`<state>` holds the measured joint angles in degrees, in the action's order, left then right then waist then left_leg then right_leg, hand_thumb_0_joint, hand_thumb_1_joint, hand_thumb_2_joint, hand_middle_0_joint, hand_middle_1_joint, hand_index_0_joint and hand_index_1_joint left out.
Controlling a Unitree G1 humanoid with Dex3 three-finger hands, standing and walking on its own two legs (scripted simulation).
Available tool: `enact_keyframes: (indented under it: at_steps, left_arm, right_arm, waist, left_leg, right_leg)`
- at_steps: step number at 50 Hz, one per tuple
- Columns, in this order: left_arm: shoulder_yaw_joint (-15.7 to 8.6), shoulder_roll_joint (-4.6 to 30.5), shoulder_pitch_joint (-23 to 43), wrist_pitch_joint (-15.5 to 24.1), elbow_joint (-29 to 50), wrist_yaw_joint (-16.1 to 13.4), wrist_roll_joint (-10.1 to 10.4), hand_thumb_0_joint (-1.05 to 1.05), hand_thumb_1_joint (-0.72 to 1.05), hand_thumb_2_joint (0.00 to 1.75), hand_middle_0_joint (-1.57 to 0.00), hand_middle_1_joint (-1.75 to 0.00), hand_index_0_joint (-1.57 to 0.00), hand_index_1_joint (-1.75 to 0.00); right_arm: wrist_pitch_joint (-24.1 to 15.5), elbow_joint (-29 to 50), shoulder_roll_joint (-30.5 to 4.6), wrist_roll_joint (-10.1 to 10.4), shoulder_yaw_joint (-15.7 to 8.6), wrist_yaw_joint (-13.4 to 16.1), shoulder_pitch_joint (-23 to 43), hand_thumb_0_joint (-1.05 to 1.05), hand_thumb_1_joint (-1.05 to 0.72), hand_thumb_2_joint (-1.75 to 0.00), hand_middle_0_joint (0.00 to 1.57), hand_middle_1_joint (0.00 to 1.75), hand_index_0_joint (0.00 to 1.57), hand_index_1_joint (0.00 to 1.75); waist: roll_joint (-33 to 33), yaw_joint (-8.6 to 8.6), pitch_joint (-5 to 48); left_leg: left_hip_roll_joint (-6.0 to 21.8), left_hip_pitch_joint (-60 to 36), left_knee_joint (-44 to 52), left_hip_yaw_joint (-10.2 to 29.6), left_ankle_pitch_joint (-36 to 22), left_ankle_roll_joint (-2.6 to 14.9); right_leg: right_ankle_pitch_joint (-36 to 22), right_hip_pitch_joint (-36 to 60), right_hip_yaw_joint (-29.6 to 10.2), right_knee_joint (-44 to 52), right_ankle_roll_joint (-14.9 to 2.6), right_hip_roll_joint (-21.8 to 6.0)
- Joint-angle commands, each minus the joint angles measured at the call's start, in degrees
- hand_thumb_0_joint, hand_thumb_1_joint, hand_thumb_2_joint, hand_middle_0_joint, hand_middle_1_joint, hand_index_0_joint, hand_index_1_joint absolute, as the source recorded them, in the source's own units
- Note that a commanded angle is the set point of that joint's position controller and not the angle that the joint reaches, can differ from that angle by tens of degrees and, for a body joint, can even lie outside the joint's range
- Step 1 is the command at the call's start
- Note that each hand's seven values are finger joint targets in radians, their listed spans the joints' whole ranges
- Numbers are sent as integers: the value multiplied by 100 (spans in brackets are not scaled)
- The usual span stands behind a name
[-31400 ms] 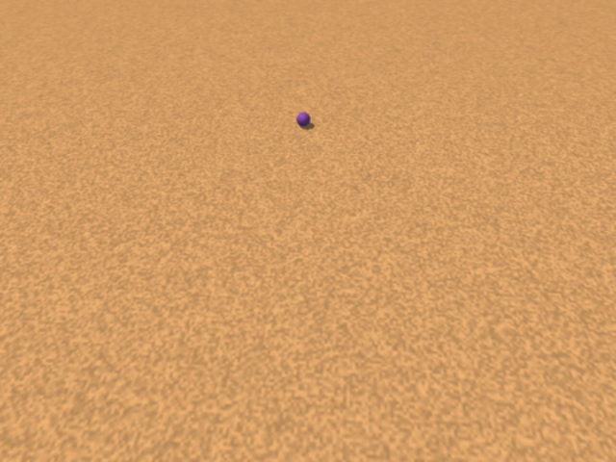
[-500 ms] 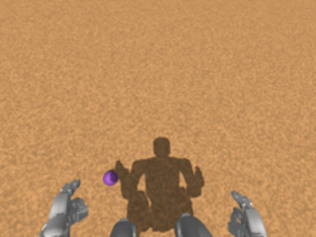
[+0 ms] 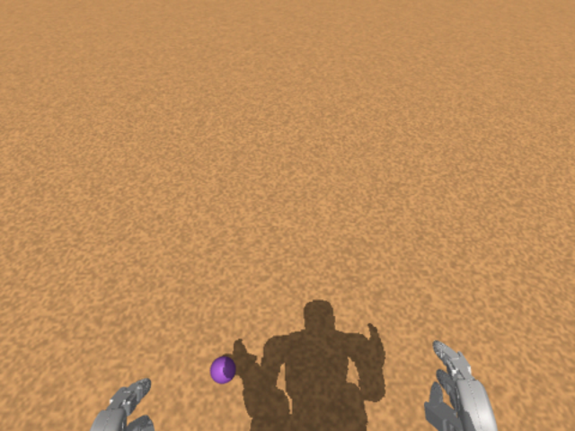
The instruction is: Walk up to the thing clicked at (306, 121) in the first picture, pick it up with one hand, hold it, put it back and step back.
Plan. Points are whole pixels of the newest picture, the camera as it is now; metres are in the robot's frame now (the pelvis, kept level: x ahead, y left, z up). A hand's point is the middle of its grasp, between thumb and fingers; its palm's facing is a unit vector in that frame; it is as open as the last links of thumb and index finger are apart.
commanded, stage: home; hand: left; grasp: from above
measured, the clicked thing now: (223, 369) +0.47 +0.19 -0.68
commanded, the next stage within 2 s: stand in 1.78 s
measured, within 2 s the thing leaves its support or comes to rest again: neither
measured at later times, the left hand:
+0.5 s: hand out of the picture +0.16 +0.17 -0.05, palm faces +0.03 -0.98 -0.20, open 7.4 cm
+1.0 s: hand out of the picture +0.16 +0.17 -0.05, palm faces +0.03 -0.98 -0.20, open 7.4 cm
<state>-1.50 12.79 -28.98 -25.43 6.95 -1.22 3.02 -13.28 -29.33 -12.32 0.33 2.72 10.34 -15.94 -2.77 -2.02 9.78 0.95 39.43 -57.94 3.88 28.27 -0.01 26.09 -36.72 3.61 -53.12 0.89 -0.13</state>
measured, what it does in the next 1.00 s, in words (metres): stands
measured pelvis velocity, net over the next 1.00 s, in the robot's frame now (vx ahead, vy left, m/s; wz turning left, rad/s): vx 0.00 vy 0.00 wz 0.00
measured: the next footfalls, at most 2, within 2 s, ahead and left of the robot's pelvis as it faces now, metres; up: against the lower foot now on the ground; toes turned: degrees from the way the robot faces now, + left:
none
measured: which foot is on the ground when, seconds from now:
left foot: down 0.00-1.00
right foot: down 0.00-1.00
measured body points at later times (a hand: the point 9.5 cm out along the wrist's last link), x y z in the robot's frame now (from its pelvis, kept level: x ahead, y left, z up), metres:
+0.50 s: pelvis -0.01 +0.00 +0.00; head +0.01 +0.00 +0.45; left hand +0.15 +0.23 -0.03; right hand +0.14 -0.25 -0.06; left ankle +0.01 +0.11 -0.68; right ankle +0.00 -0.13 -0.68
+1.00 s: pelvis +0.00 +0.00 +0.00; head +0.01 +0.00 +0.45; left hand +0.16 +0.22 -0.03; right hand +0.16 -0.25 -0.06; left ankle +0.01 +0.11 -0.68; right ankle +0.00 -0.13 -0.68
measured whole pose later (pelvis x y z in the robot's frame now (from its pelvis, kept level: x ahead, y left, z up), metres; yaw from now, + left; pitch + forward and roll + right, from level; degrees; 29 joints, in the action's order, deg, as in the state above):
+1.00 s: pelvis +0.00 +0.00 +0.00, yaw +0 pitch +10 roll -3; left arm -1.3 13.0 -28.8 -24.8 6.8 -1.0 3.0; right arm -14.2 -31.1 -12.6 0.2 2.1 10.4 -16.9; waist -2.7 -2.3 9.4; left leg 1.2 39.2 -58.0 3.7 28.5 -0.3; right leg 26.4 -36.9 3.4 -53.6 0.6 0.1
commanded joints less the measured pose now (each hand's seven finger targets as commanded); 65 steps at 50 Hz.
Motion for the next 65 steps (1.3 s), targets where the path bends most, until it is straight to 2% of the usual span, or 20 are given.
enact_keyframes:
  at_steps: [1, 7, 9, 13, 15, 21, 25, 26, 30, 32, 34, 37, 46, 52, 53, 57, 59, 60, 62, 65]
  left_arm:
    - [-381, 620, 229, 303, 1113, -55, -43, 0, 90, 90, -20, -30, -20, -30]
    - [-324, 605, 200, 284, 1085, -63, -65, 0, 90, 90, -20, -30, -20, -30]
    - [-360, 613, 163, 279, 1100, -71, -47, 0, 90, 90, -20, -30, -20, -30]
    - [-351, 589, 194, 298, 1057, -60, -21, 0, 90, 90, -20, -30, -20, -30]
    - [-371, 621, 167, 307, 1076, -70, -23, 0, 90, 90, -20, -30, -20, -30]
    - [-356, 612, 126, 312, 1082, -47, -11, 0, 90, 90, -20, -30, -20, -30]
    - [-342, 597, 179, 309, 1040, -61, -13, 0, 90, 90, -20, -30, -20, -30]
    - [-359, 605, 225, 330, 1082, -49, -13, 0, 90, 90, -20, -30, -20, -30]
    - [-359, 623, 117, 314, 1089, -43, -21, 0, 90, 90, -20, -30, -20, -30]
    - [-320, 603, 207, 305, 1052, -39, -32, 0, 90, 90, -20, -30, -20, -30]
    - [-377, 613, 163, 312, 1034, -36, -11, 0, 90, 90, -20, -30, -20, -30]
    - [-348, 619, 180, 315, 1095, -26, -22, 0, 90, 90, -20, -30, -20, -30]
    - [-334, 630, 221, 339, 1115, -39, -14, 0, 90, 90, -20, -30, -20, -30]
    - [-356, 620, 67, 319, 1010, -46, -24, 0, 90, 90, -20, -30, -20, -30]
    - [-293, 589, 77, 328, 1017, -25, -23, 0, 90, 90, -20, -30, -20, -30]
    - [-396, 685, 196, 340, 1113, -39, -6, 0, 90, 90, -20, -30, -20, -30]
    - [-319, 589, 129, 293, 993, -49, -30, 0, 90, 90, -20, -30, -20, -30]
    - [-377, 679, 252, 321, 1162, -46, -25, 0, 90, 90, -20, -30, -20, -30]
    - [-360, 650, 86, 296, 1021, -53, -32, 0, 90, 90, -20, -30, -20, -30]
    - [-321, 608, 158, 307, 1037, -48, -29, 0, 90, 90, -20, -30, -20, -30]
  right_arm:
    - [-340, 818, -721, -2, -336, 101, 272, 0, -90, -90, 20, 30, 20, 30]
    - [-349, 794, -740, 6, -341, 89, 294, 0, -90, -90, 20, 30, 20, 30]
    - [-347, 794, -728, 9, -332, 86, 319, 0, -90, -90, 20, 30, 20, 30]
    - [-364, 800, -734, 10, -336, 90, 305, 0, -90, -90, 20, 30, 20, 30]
    - [-374, 816, -730, 13, -335, 86, 336, 0, -90, -90, 20, 30, 20, 30]
    - [-402, 790, -760, 18, -363, 94, 281, 0, -90, -90, 20, 30, 20, 30]
    - [-402, 801, -729, 25, -336, 97, 312, 0, -90, -90, 20, 30, 20, 30]
    - [-419, 797, -756, 17, -354, 93, 301, 0, -90, -90, 20, 30, 20, 30]
    - [-426, 776, -749, 16, -367, 103, 269, 0, -90, -90, 20, 30, 20, 30]
    - [-424, 802, -731, 22, -338, 103, 305, 0, -90, -90, 20, 30, 20, 30]
    - [-436, 759, -730, 18, -348, 102, 293, 0, -90, -90, 20, 30, 20, 30]
    - [-448, 780, -740, 15, -365, 110, 263, 0, -90, -90, 20, 30, 20, 30]
    - [-423, 751, -754, 10, -374, 106, 280, 0, -90, -90, 20, 30, 20, 30]
    - [-408, 735, -778, 5, -420, 104, 204, 0, -90, -90, 20, 30, 20, 30]
    - [-398, 734, -736, 7, -379, 93, 223, 0, -90, -90, 20, 30, 20, 30]
    - [-378, 738, -745, 6, -395, 90, 239, 0, -90, -90, 20, 30, 20, 30]
    - [-383, 763, -734, 8, -374, 99, 266, 0, -90, -90, 20, 30, 20, 30]
    - [-389, 742, -776, -1, -411, 102, 231, 0, -90, -90, 20, 30, 20, 30]
    - [-384, 732, -802, 7, -426, 88, 254, 0, -90, -90, 20, 30, 20, 30]
    - [-387, 767, -769, 6, -400, 80, 281, 0, -90, -90, 20, 30, 20, 30]
  waist:
    - [-41, -71, 367]
    - [-65, -76, 368]
    - [-105, 1, 295]
    - [-30, -52, 303]
    - [9, -4, 267]
    - [-58, -28, 398]
    - [-12, -5, 127]
    - [4, -35, 224]
    - [-58, -13, 337]
    - [56, -50, 136]
    - [11, -2, 177]
    - [-24, -63, 358]
    - [-18, -34, 244]
    - [36, -56, 474]
    - [10, -39, 404]
    - [94, -38, 413]
    - [37, -50, 278]
    - [-91, -57, 411]
    - [-39, -6, 336]
    - [-17, -49, 300]
  left_leg:
    - [-141, -533, 975, -120, -1313, 101]
    - [-109, -554, 1058, -63, -1302, 84]
    - [-95, -520, 1103, -33, -1196, 74]
    - [-92, -501, 1086, -28, -1137, 86]
    - [-106, -410, 1097, -52, -990, 96]
    - [-79, -499, 1107, -33, -1075, 72]
    - [-88, -353, 1129, -68, -744, 93]
    - [-84, -361, 1142, -30, -704, 98]
    - [-94, -434, 1068, -82, -1016, 79]
    - [-85, -357, 1091, -53, -851, 102]
    - [-100, -344, 1092, -80, -778, 98]
    - [-106, -447, 1025, -104, -1006, 99]
    - [-99, -422, 1023, -75, -1110, 95]
    - [-87, -582, 925, -109, -1613, 80]
    - [-94, -537, 931, -85, -1608, 78]
    - [-118, -482, 900, -114, -1485, 108]
    - [-111, -477, 963, -139, -1306, 107]
    - [-94, -551, 988, -103, -1391, 84]
    - [-58, -536, 1063, -36, -1371, 59]
    - [-62, -518, 1074, -31, -1218, 75]
  right_leg:
    - [-1098, 366, 25, 844, -104, 124]
    - [-1047, 325, 51, 815, -122, 144]
    - [-920, 283, 67, 821, -131, 147]
    - [-889, 316, 69, 836, -123, 151]
    - [-774, 310, 52, 867, -113, 148]
    - [-813, 273, 48, 786, -135, 158]
    - [-552, 197, 39, 877, -113, 148]
    - [-528, 217, 40, 868, -116, 152]
    - [-771, 258, 16, 806, -125, 142]
    - [-658, 196, 37, 865, -108, 152]
    - [-590, 231, 17, 867, -109, 134]
    - [-787, 278, -5, 833, -114, 137]
    - [-888, 280, 12, 816, -111, 135]
    - [-1310, 384, 3, 730, -124, 143]
    - [-1306, 365, 10, 737, -124, 140]
    - [-1266, 439, -25, 810, -97, 118]
    - [-1093, 321, -28, 835, -104, 119]
    - [-1126, 331, -7, 780, -125, 130]
    - [-1042, 296, 39, 744, -138, 152]
    - [-947, 283, 40, 768, -128, 163]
